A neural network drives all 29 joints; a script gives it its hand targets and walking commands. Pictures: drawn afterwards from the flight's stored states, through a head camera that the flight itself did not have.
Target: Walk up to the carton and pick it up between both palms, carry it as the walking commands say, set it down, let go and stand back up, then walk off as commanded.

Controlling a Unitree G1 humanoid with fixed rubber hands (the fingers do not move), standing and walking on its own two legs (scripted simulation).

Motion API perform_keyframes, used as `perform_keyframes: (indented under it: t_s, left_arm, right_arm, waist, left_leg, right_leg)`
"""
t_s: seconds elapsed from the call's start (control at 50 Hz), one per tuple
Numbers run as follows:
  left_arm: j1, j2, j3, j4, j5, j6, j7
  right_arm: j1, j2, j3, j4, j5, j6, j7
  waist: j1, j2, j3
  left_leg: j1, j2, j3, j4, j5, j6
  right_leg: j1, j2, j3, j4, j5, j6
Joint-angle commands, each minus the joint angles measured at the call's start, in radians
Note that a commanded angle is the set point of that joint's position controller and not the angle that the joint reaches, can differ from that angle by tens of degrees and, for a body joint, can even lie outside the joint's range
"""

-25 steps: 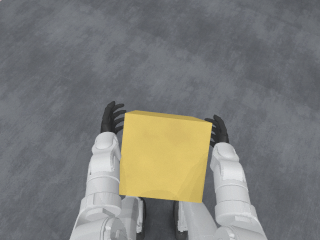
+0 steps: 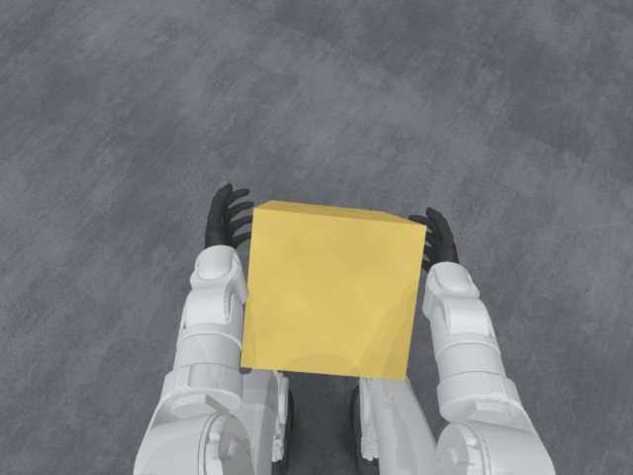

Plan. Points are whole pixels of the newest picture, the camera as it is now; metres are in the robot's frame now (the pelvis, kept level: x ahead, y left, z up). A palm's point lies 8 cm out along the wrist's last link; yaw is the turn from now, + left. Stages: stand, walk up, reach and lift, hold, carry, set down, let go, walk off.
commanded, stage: set down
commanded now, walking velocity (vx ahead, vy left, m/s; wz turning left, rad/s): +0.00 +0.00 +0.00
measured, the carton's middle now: (325, 274) +0.38 +0.00 -0.17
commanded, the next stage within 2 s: none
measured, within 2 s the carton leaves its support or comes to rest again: neither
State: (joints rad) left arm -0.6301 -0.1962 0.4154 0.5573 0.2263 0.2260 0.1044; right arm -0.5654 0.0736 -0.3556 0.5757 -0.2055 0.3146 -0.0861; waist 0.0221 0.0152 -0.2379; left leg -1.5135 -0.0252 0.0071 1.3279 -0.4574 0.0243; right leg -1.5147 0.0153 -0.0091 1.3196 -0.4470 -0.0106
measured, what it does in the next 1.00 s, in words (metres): lowers itself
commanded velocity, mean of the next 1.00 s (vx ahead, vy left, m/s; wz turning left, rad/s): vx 0.00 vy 0.00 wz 0.00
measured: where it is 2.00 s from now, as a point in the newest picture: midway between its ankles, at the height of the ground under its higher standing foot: (321, 448)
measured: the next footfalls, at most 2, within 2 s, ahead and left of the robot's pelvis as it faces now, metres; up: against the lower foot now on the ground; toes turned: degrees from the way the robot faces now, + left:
none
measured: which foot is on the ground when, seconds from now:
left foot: down 0.00-1.00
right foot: down 0.00-1.00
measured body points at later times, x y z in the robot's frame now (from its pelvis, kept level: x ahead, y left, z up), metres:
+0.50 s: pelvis -0.02 +0.00 -0.07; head +0.22 +0.00 +0.31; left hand +0.43 +0.14 -0.15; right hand +0.42 -0.15 -0.18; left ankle +0.06 +0.11 -0.59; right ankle +0.07 -0.11 -0.59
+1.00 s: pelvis -0.05 -0.01 -0.15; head +0.25 -0.01 +0.19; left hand +0.45 +0.14 -0.25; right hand +0.44 -0.15 -0.27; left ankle +0.06 +0.11 -0.59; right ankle +0.07 -0.11 -0.59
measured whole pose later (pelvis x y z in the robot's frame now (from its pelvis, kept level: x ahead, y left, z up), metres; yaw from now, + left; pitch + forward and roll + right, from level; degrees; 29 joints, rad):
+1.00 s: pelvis -0.05 -0.01 -0.15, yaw -1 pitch +42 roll +0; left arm -1.02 -0.06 0.48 0.65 0.13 0.23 0.15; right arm -1.02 -0.07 -0.30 0.74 -0.11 0.30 -0.15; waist 0.02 0.00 -0.03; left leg -2.05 -0.06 -0.02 1.83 -0.52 -0.02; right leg -2.06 0.06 0.00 1.82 -0.50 0.00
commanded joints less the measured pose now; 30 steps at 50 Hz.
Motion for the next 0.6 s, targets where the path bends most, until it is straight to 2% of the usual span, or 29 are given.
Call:
perform_keyframes:
  t_s: [0.0,0.04,0.06,0.08,0.1,0.12,0.14,0.16,0.18,0.2,0.22,0.24,0.26,0.28,0.3,0.32,0.34,0.36,0.38,0.4,0.42,0.44,0.46,0.48,0.5,0.52,0.54,0.56,0.58]
  left_arm:
    - [-0.483,-0.864,-0.644,0.091,-0.133,0.007,-0.246]
    - [-0.504,-0.852,-0.643,0.111,-0.142,0.011,-0.248]
    - [-0.528,-0.840,-0.674,0.049,-0.153,-0.005,-0.243]
    - [-0.548,-0.845,-0.669,0.092,-0.154,-0.008,-0.234]
    - [-0.546,-0.879,-0.683,0.053,-0.187,-0.010,-0.229]
    - [-0.547,-0.812,-0.592,0.141,-0.151,0.002,-0.226]
    - [-0.595,-0.804,-0.620,0.072,-0.154,-0.006,-0.222]
    - [-0.546,-0.788,-0.591,0.182,-0.145,0.011,-0.234]
    - [-0.633,-0.843,-0.638,0.106,-0.199,0.001,-0.239]
    - [-0.651,-0.829,-0.653,0.079,-0.201,0.006,-0.237]
    - [-0.606,-0.810,-0.578,0.180,-0.148,0.012,-0.239]
    - [-0.652,-0.801,-0.582,0.125,-0.131,0.001,-0.236]
    - [-0.654,-0.778,-0.563,0.166,-0.138,0.007,-0.233]
    - [-0.704,-0.806,-0.601,0.087,-0.163,0.000,-0.234]
    - [-0.703,-0.837,-0.595,0.135,-0.164,0.001,-0.229]
    - [-0.702,-0.844,-0.615,0.095,-0.178,-0.014,-0.218]
    - [-0.767,-0.813,-0.602,0.103,-0.192,-0.002,-0.220]
    - [-0.675,-0.853,-0.577,0.178,-0.147,0.010,-0.212]
    - [-0.626,-0.789,-0.519,0.225,-0.104,0.011,-0.211]
    - [-0.692,-0.839,-0.566,0.158,-0.133,0.017,-0.209]
    - [-0.690,-0.877,-0.600,0.149,-0.155,0.016,-0.203]
    - [-0.708,-0.851,-0.566,0.154,-0.147,0.012,-0.199]
    - [-0.703,-0.867,-0.616,0.075,-0.166,0.012,-0.192]
    - [-0.700,-0.837,-0.569,0.197,-0.155,0.014,-0.197]
    - [-0.703,-0.846,-0.609,0.026,-0.183,0.002,-0.187]
    - [-0.727,-0.827,-0.617,0.133,-0.170,0.013,-0.187]
    - [-0.804,-0.827,-0.589,0.105,-0.181,0.001,-0.189]
    - [-0.792,-0.828,-0.611,0.099,-0.179,0.007,-0.189]
    - [-0.799,-0.807,-0.554,0.131,-0.162,0.007,-0.187]
  right_arm:
    - [-0.749,0.919,0.661,-0.158,0.197,-0.120,0.253]
    - [-0.808,0.891,0.651,-0.164,0.210,-0.131,0.239]
    - [-0.812,0.887,0.655,-0.157,0.210,-0.137,0.235]
    - [-0.816,0.883,0.654,-0.095,0.215,-0.131,0.231]
    - [-0.868,0.903,0.697,-0.158,0.230,-0.138,0.218]
    - [-0.880,0.872,0.639,-0.154,0.220,-0.130,0.206]
    - [-0.892,0.882,0.647,-0.135,0.202,-0.126,0.206]
    - [-0.890,0.849,0.630,-0.118,0.204,-0.126,0.194]
    - [-0.960,0.889,0.672,-0.168,0.227,-0.136,0.185]
    - [-0.987,0.859,0.658,-0.204,0.237,-0.139,0.184]
    - [-0.912,0.840,0.582,-0.065,0.187,-0.122,0.175]
    - [-0.874,0.875,0.556,-0.049,0.175,-0.123,0.178]
    - [-0.919,0.827,0.560,-0.056,0.176,-0.126,0.177]
    - [-0.940,0.879,0.574,-0.063,0.191,-0.122,0.172]
    - [-0.952,0.871,0.564,-0.083,0.209,-0.141,0.171]
    - [-0.928,0.856,0.593,-0.098,0.207,-0.145,0.164]
    - [-1.001,0.841,0.574,-0.077,0.221,-0.136,0.177]
    - [-0.938,0.817,0.544,-0.028,0.194,-0.133,0.179]
    - [-0.939,0.798,0.516,0.012,0.171,-0.134,0.181]
    - [-0.989,0.781,0.515,-0.072,0.178,-0.144,0.193]
    - [-0.987,0.848,0.550,-0.051,0.190,-0.142,0.199]
    - [-1.003,0.803,0.537,-0.047,0.196,-0.139,0.199]
    - [-1.049,0.814,0.580,-0.158,0.231,-0.149,0.201]
    - [-1.074,0.797,0.576,-0.056,0.221,-0.140,0.199]
    - [-1.044,0.874,0.634,-0.198,0.247,-0.141,0.196]
    - [-1.034,0.824,0.594,-0.060,0.257,-0.133,0.199]
    - [-1.059,0.842,0.581,-0.075,0.240,-0.141,0.201]
    - [-1.078,0.815,0.586,-0.060,0.247,-0.139,0.204]
    - [-1.122,0.851,0.582,-0.066,0.235,-0.130,0.205]
  waist:
    - [-0.017,-0.078,-0.894]
    - [0.024,-0.026,-0.930]
    - [-0.007,-0.024,-1.012]
    - [0.012,-0.044,-0.943]
    - [0.024,-0.064,-0.964]
    - [0.008,-0.091,-0.892]
    - [0.031,-0.083,-0.969]
    - [-0.003,-0.093,-0.856]
    - [0.009,-0.082,-0.941]
    - [-0.012,-0.076,-0.982]
    - [-0.014,-0.096,-0.897]
    - [-0.006,-0.023,-0.882]
    - [-0.014,-0.054,-0.885]
    - [-0.014,-0.058,-0.954]
    - [0.002,0.002,-0.909]
    - [-0.007,-0.031,-0.946]
    - [-0.007,-0.030,-1.010]
    - [-0.025,0.004,-0.899]
    - [0.020,0.004,-0.825]
    - [-0.030,0.033,-0.946]
    - [-0.013,0.002,-0.980]
    - [-0.007,0.002,-0.927]
    - [-0.012,-0.001,-1.106]
    - [0.038,-0.010,-0.948]
    - [-0.007,-0.078,-1.196]
    - [0.022,0.016,-1.003]
    - [0.023,-0.050,-0.978]
    - [0.022,0.007,-0.988]
    - [0.032,-0.054,-0.972]
  left_leg:
    - [0.400,-0.147,-0.062,-0.068,0.401,-0.031]
    - [0.387,-0.148,-0.068,-0.048,0.344,-0.035]
    - [0.373,-0.157,-0.052,-0.028,0.345,-0.049]
    - [0.362,-0.142,-0.070,-0.034,0.306,-0.048]
    - [0.377,-0.160,-0.044,-0.025,0.338,-0.049]
    - [0.287,-0.159,-0.042,0.001,0.237,-0.034]
    - [0.313,-0.166,-0.041,-0.002,0.292,-0.047]
    - [0.195,-0.174,-0.026,0.014,0.229,-0.041]
    - [0.249,-0.167,-0.038,0.035,0.209,-0.036]
    - [0.276,-0.174,-0.036,0.042,0.287,-0.040]
    - [0.244,-0.157,-0.040,0.035,0.196,-0.046]
    - [0.235,-0.163,-0.019,0.048,0.203,-0.058]
    - [0.213,-0.160,-0.022,0.057,0.174,-0.060]
    - [0.243,-0.173,-0.020,0.067,0.230,-0.054]
    - [0.213,-0.169,-0.026,0.082,0.219,-0.048]
    - [0.247,-0.164,-0.015,0.099,0.256,-0.063]
    - [0.312,-0.157,-0.042,0.102,0.265,-0.058]
    - [0.283,-0.159,-0.029,0.102,0.265,-0.068]
    - [0.223,-0.160,-0.022,0.112,0.209,-0.065]
    - [0.320,-0.155,-0.052,0.087,0.247,-0.067]
    - [0.306,-0.161,-0.041,0.117,0.272,-0.077]
    - [0.268,-0.157,-0.025,0.124,0.270,-0.074]
    - [0.380,-0.168,-0.039,0.129,0.352,-0.070]
    - [0.219,-0.168,-0.015,0.173,0.274,-0.072]
    - [0.365,-0.174,-0.026,0.161,0.374,-0.060]
    - [0.262,-0.163,-0.023,0.174,0.328,-0.063]
    - [0.212,-0.163,-0.024,0.194,0.282,-0.056]
    - [0.228,-0.171,-0.010,0.194,0.286,-0.069]
    - [0.199,-0.170,-0.003,0.211,0.269,-0.057]
  right_leg:
    - [0.500,0.139,0.046,-0.066,0.432,0.039]
    - [0.507,0.140,0.044,-0.029,0.377,0.031]
    - [0.523,0.160,0.040,-0.013,0.384,0.035]
    - [0.450,0.145,0.038,-0.003,0.321,0.035]
    - [0.523,0.159,0.032,-0.019,0.352,0.041]
    - [0.460,0.151,0.046,-0.023,0.275,0.037]
    - [0.528,0.153,0.054,0.004,0.328,0.035]
    - [0.498,0.152,0.048,-0.019,0.299,0.052]
    - [0.514,0.152,0.049,0.019,0.254,0.044]
    - [0.495,0.163,0.045,0.025,0.328,0.049]
    - [0.445,0.162,0.026,0.036,0.228,0.039]
    - [0.436,0.164,0.048,0.051,0.250,0.027]
    - [0.401,0.156,0.033,0.057,0.224,0.040]
    - [0.450,0.170,0.031,0.059,0.256,0.047]
    - [0.367,0.179,0.020,0.092,0.224,0.032]
    - [0.389,0.176,0.020,0.097,0.261,0.038]
    - [0.359,0.172,0.012,0.133,0.244,0.030]
    - [0.313,0.173,0.006,0.116,0.239,0.023]
    - [0.226,0.166,0.002,0.136,0.184,0.028]
    - [0.244,0.177,-0.016,0.152,0.201,0.023]
    - [0.244,0.177,-0.009,0.157,0.205,0.024]
    - [0.192,0.180,-0.018,0.164,0.200,0.030]
    - [0.268,0.190,-0.033,0.183,0.284,0.035]
    - [0.238,0.169,-0.002,0.184,0.225,0.030]
    - [0.369,0.182,-0.023,0.196,0.344,0.037]
    - [0.208,0.171,-0.016,0.215,0.283,0.037]
    - [0.222,0.173,-0.007,0.210,0.239,0.033]
    - [0.240,0.170,-0.001,0.218,0.262,0.039]
    - [0.216,0.169,0.000,0.210,0.232,0.041]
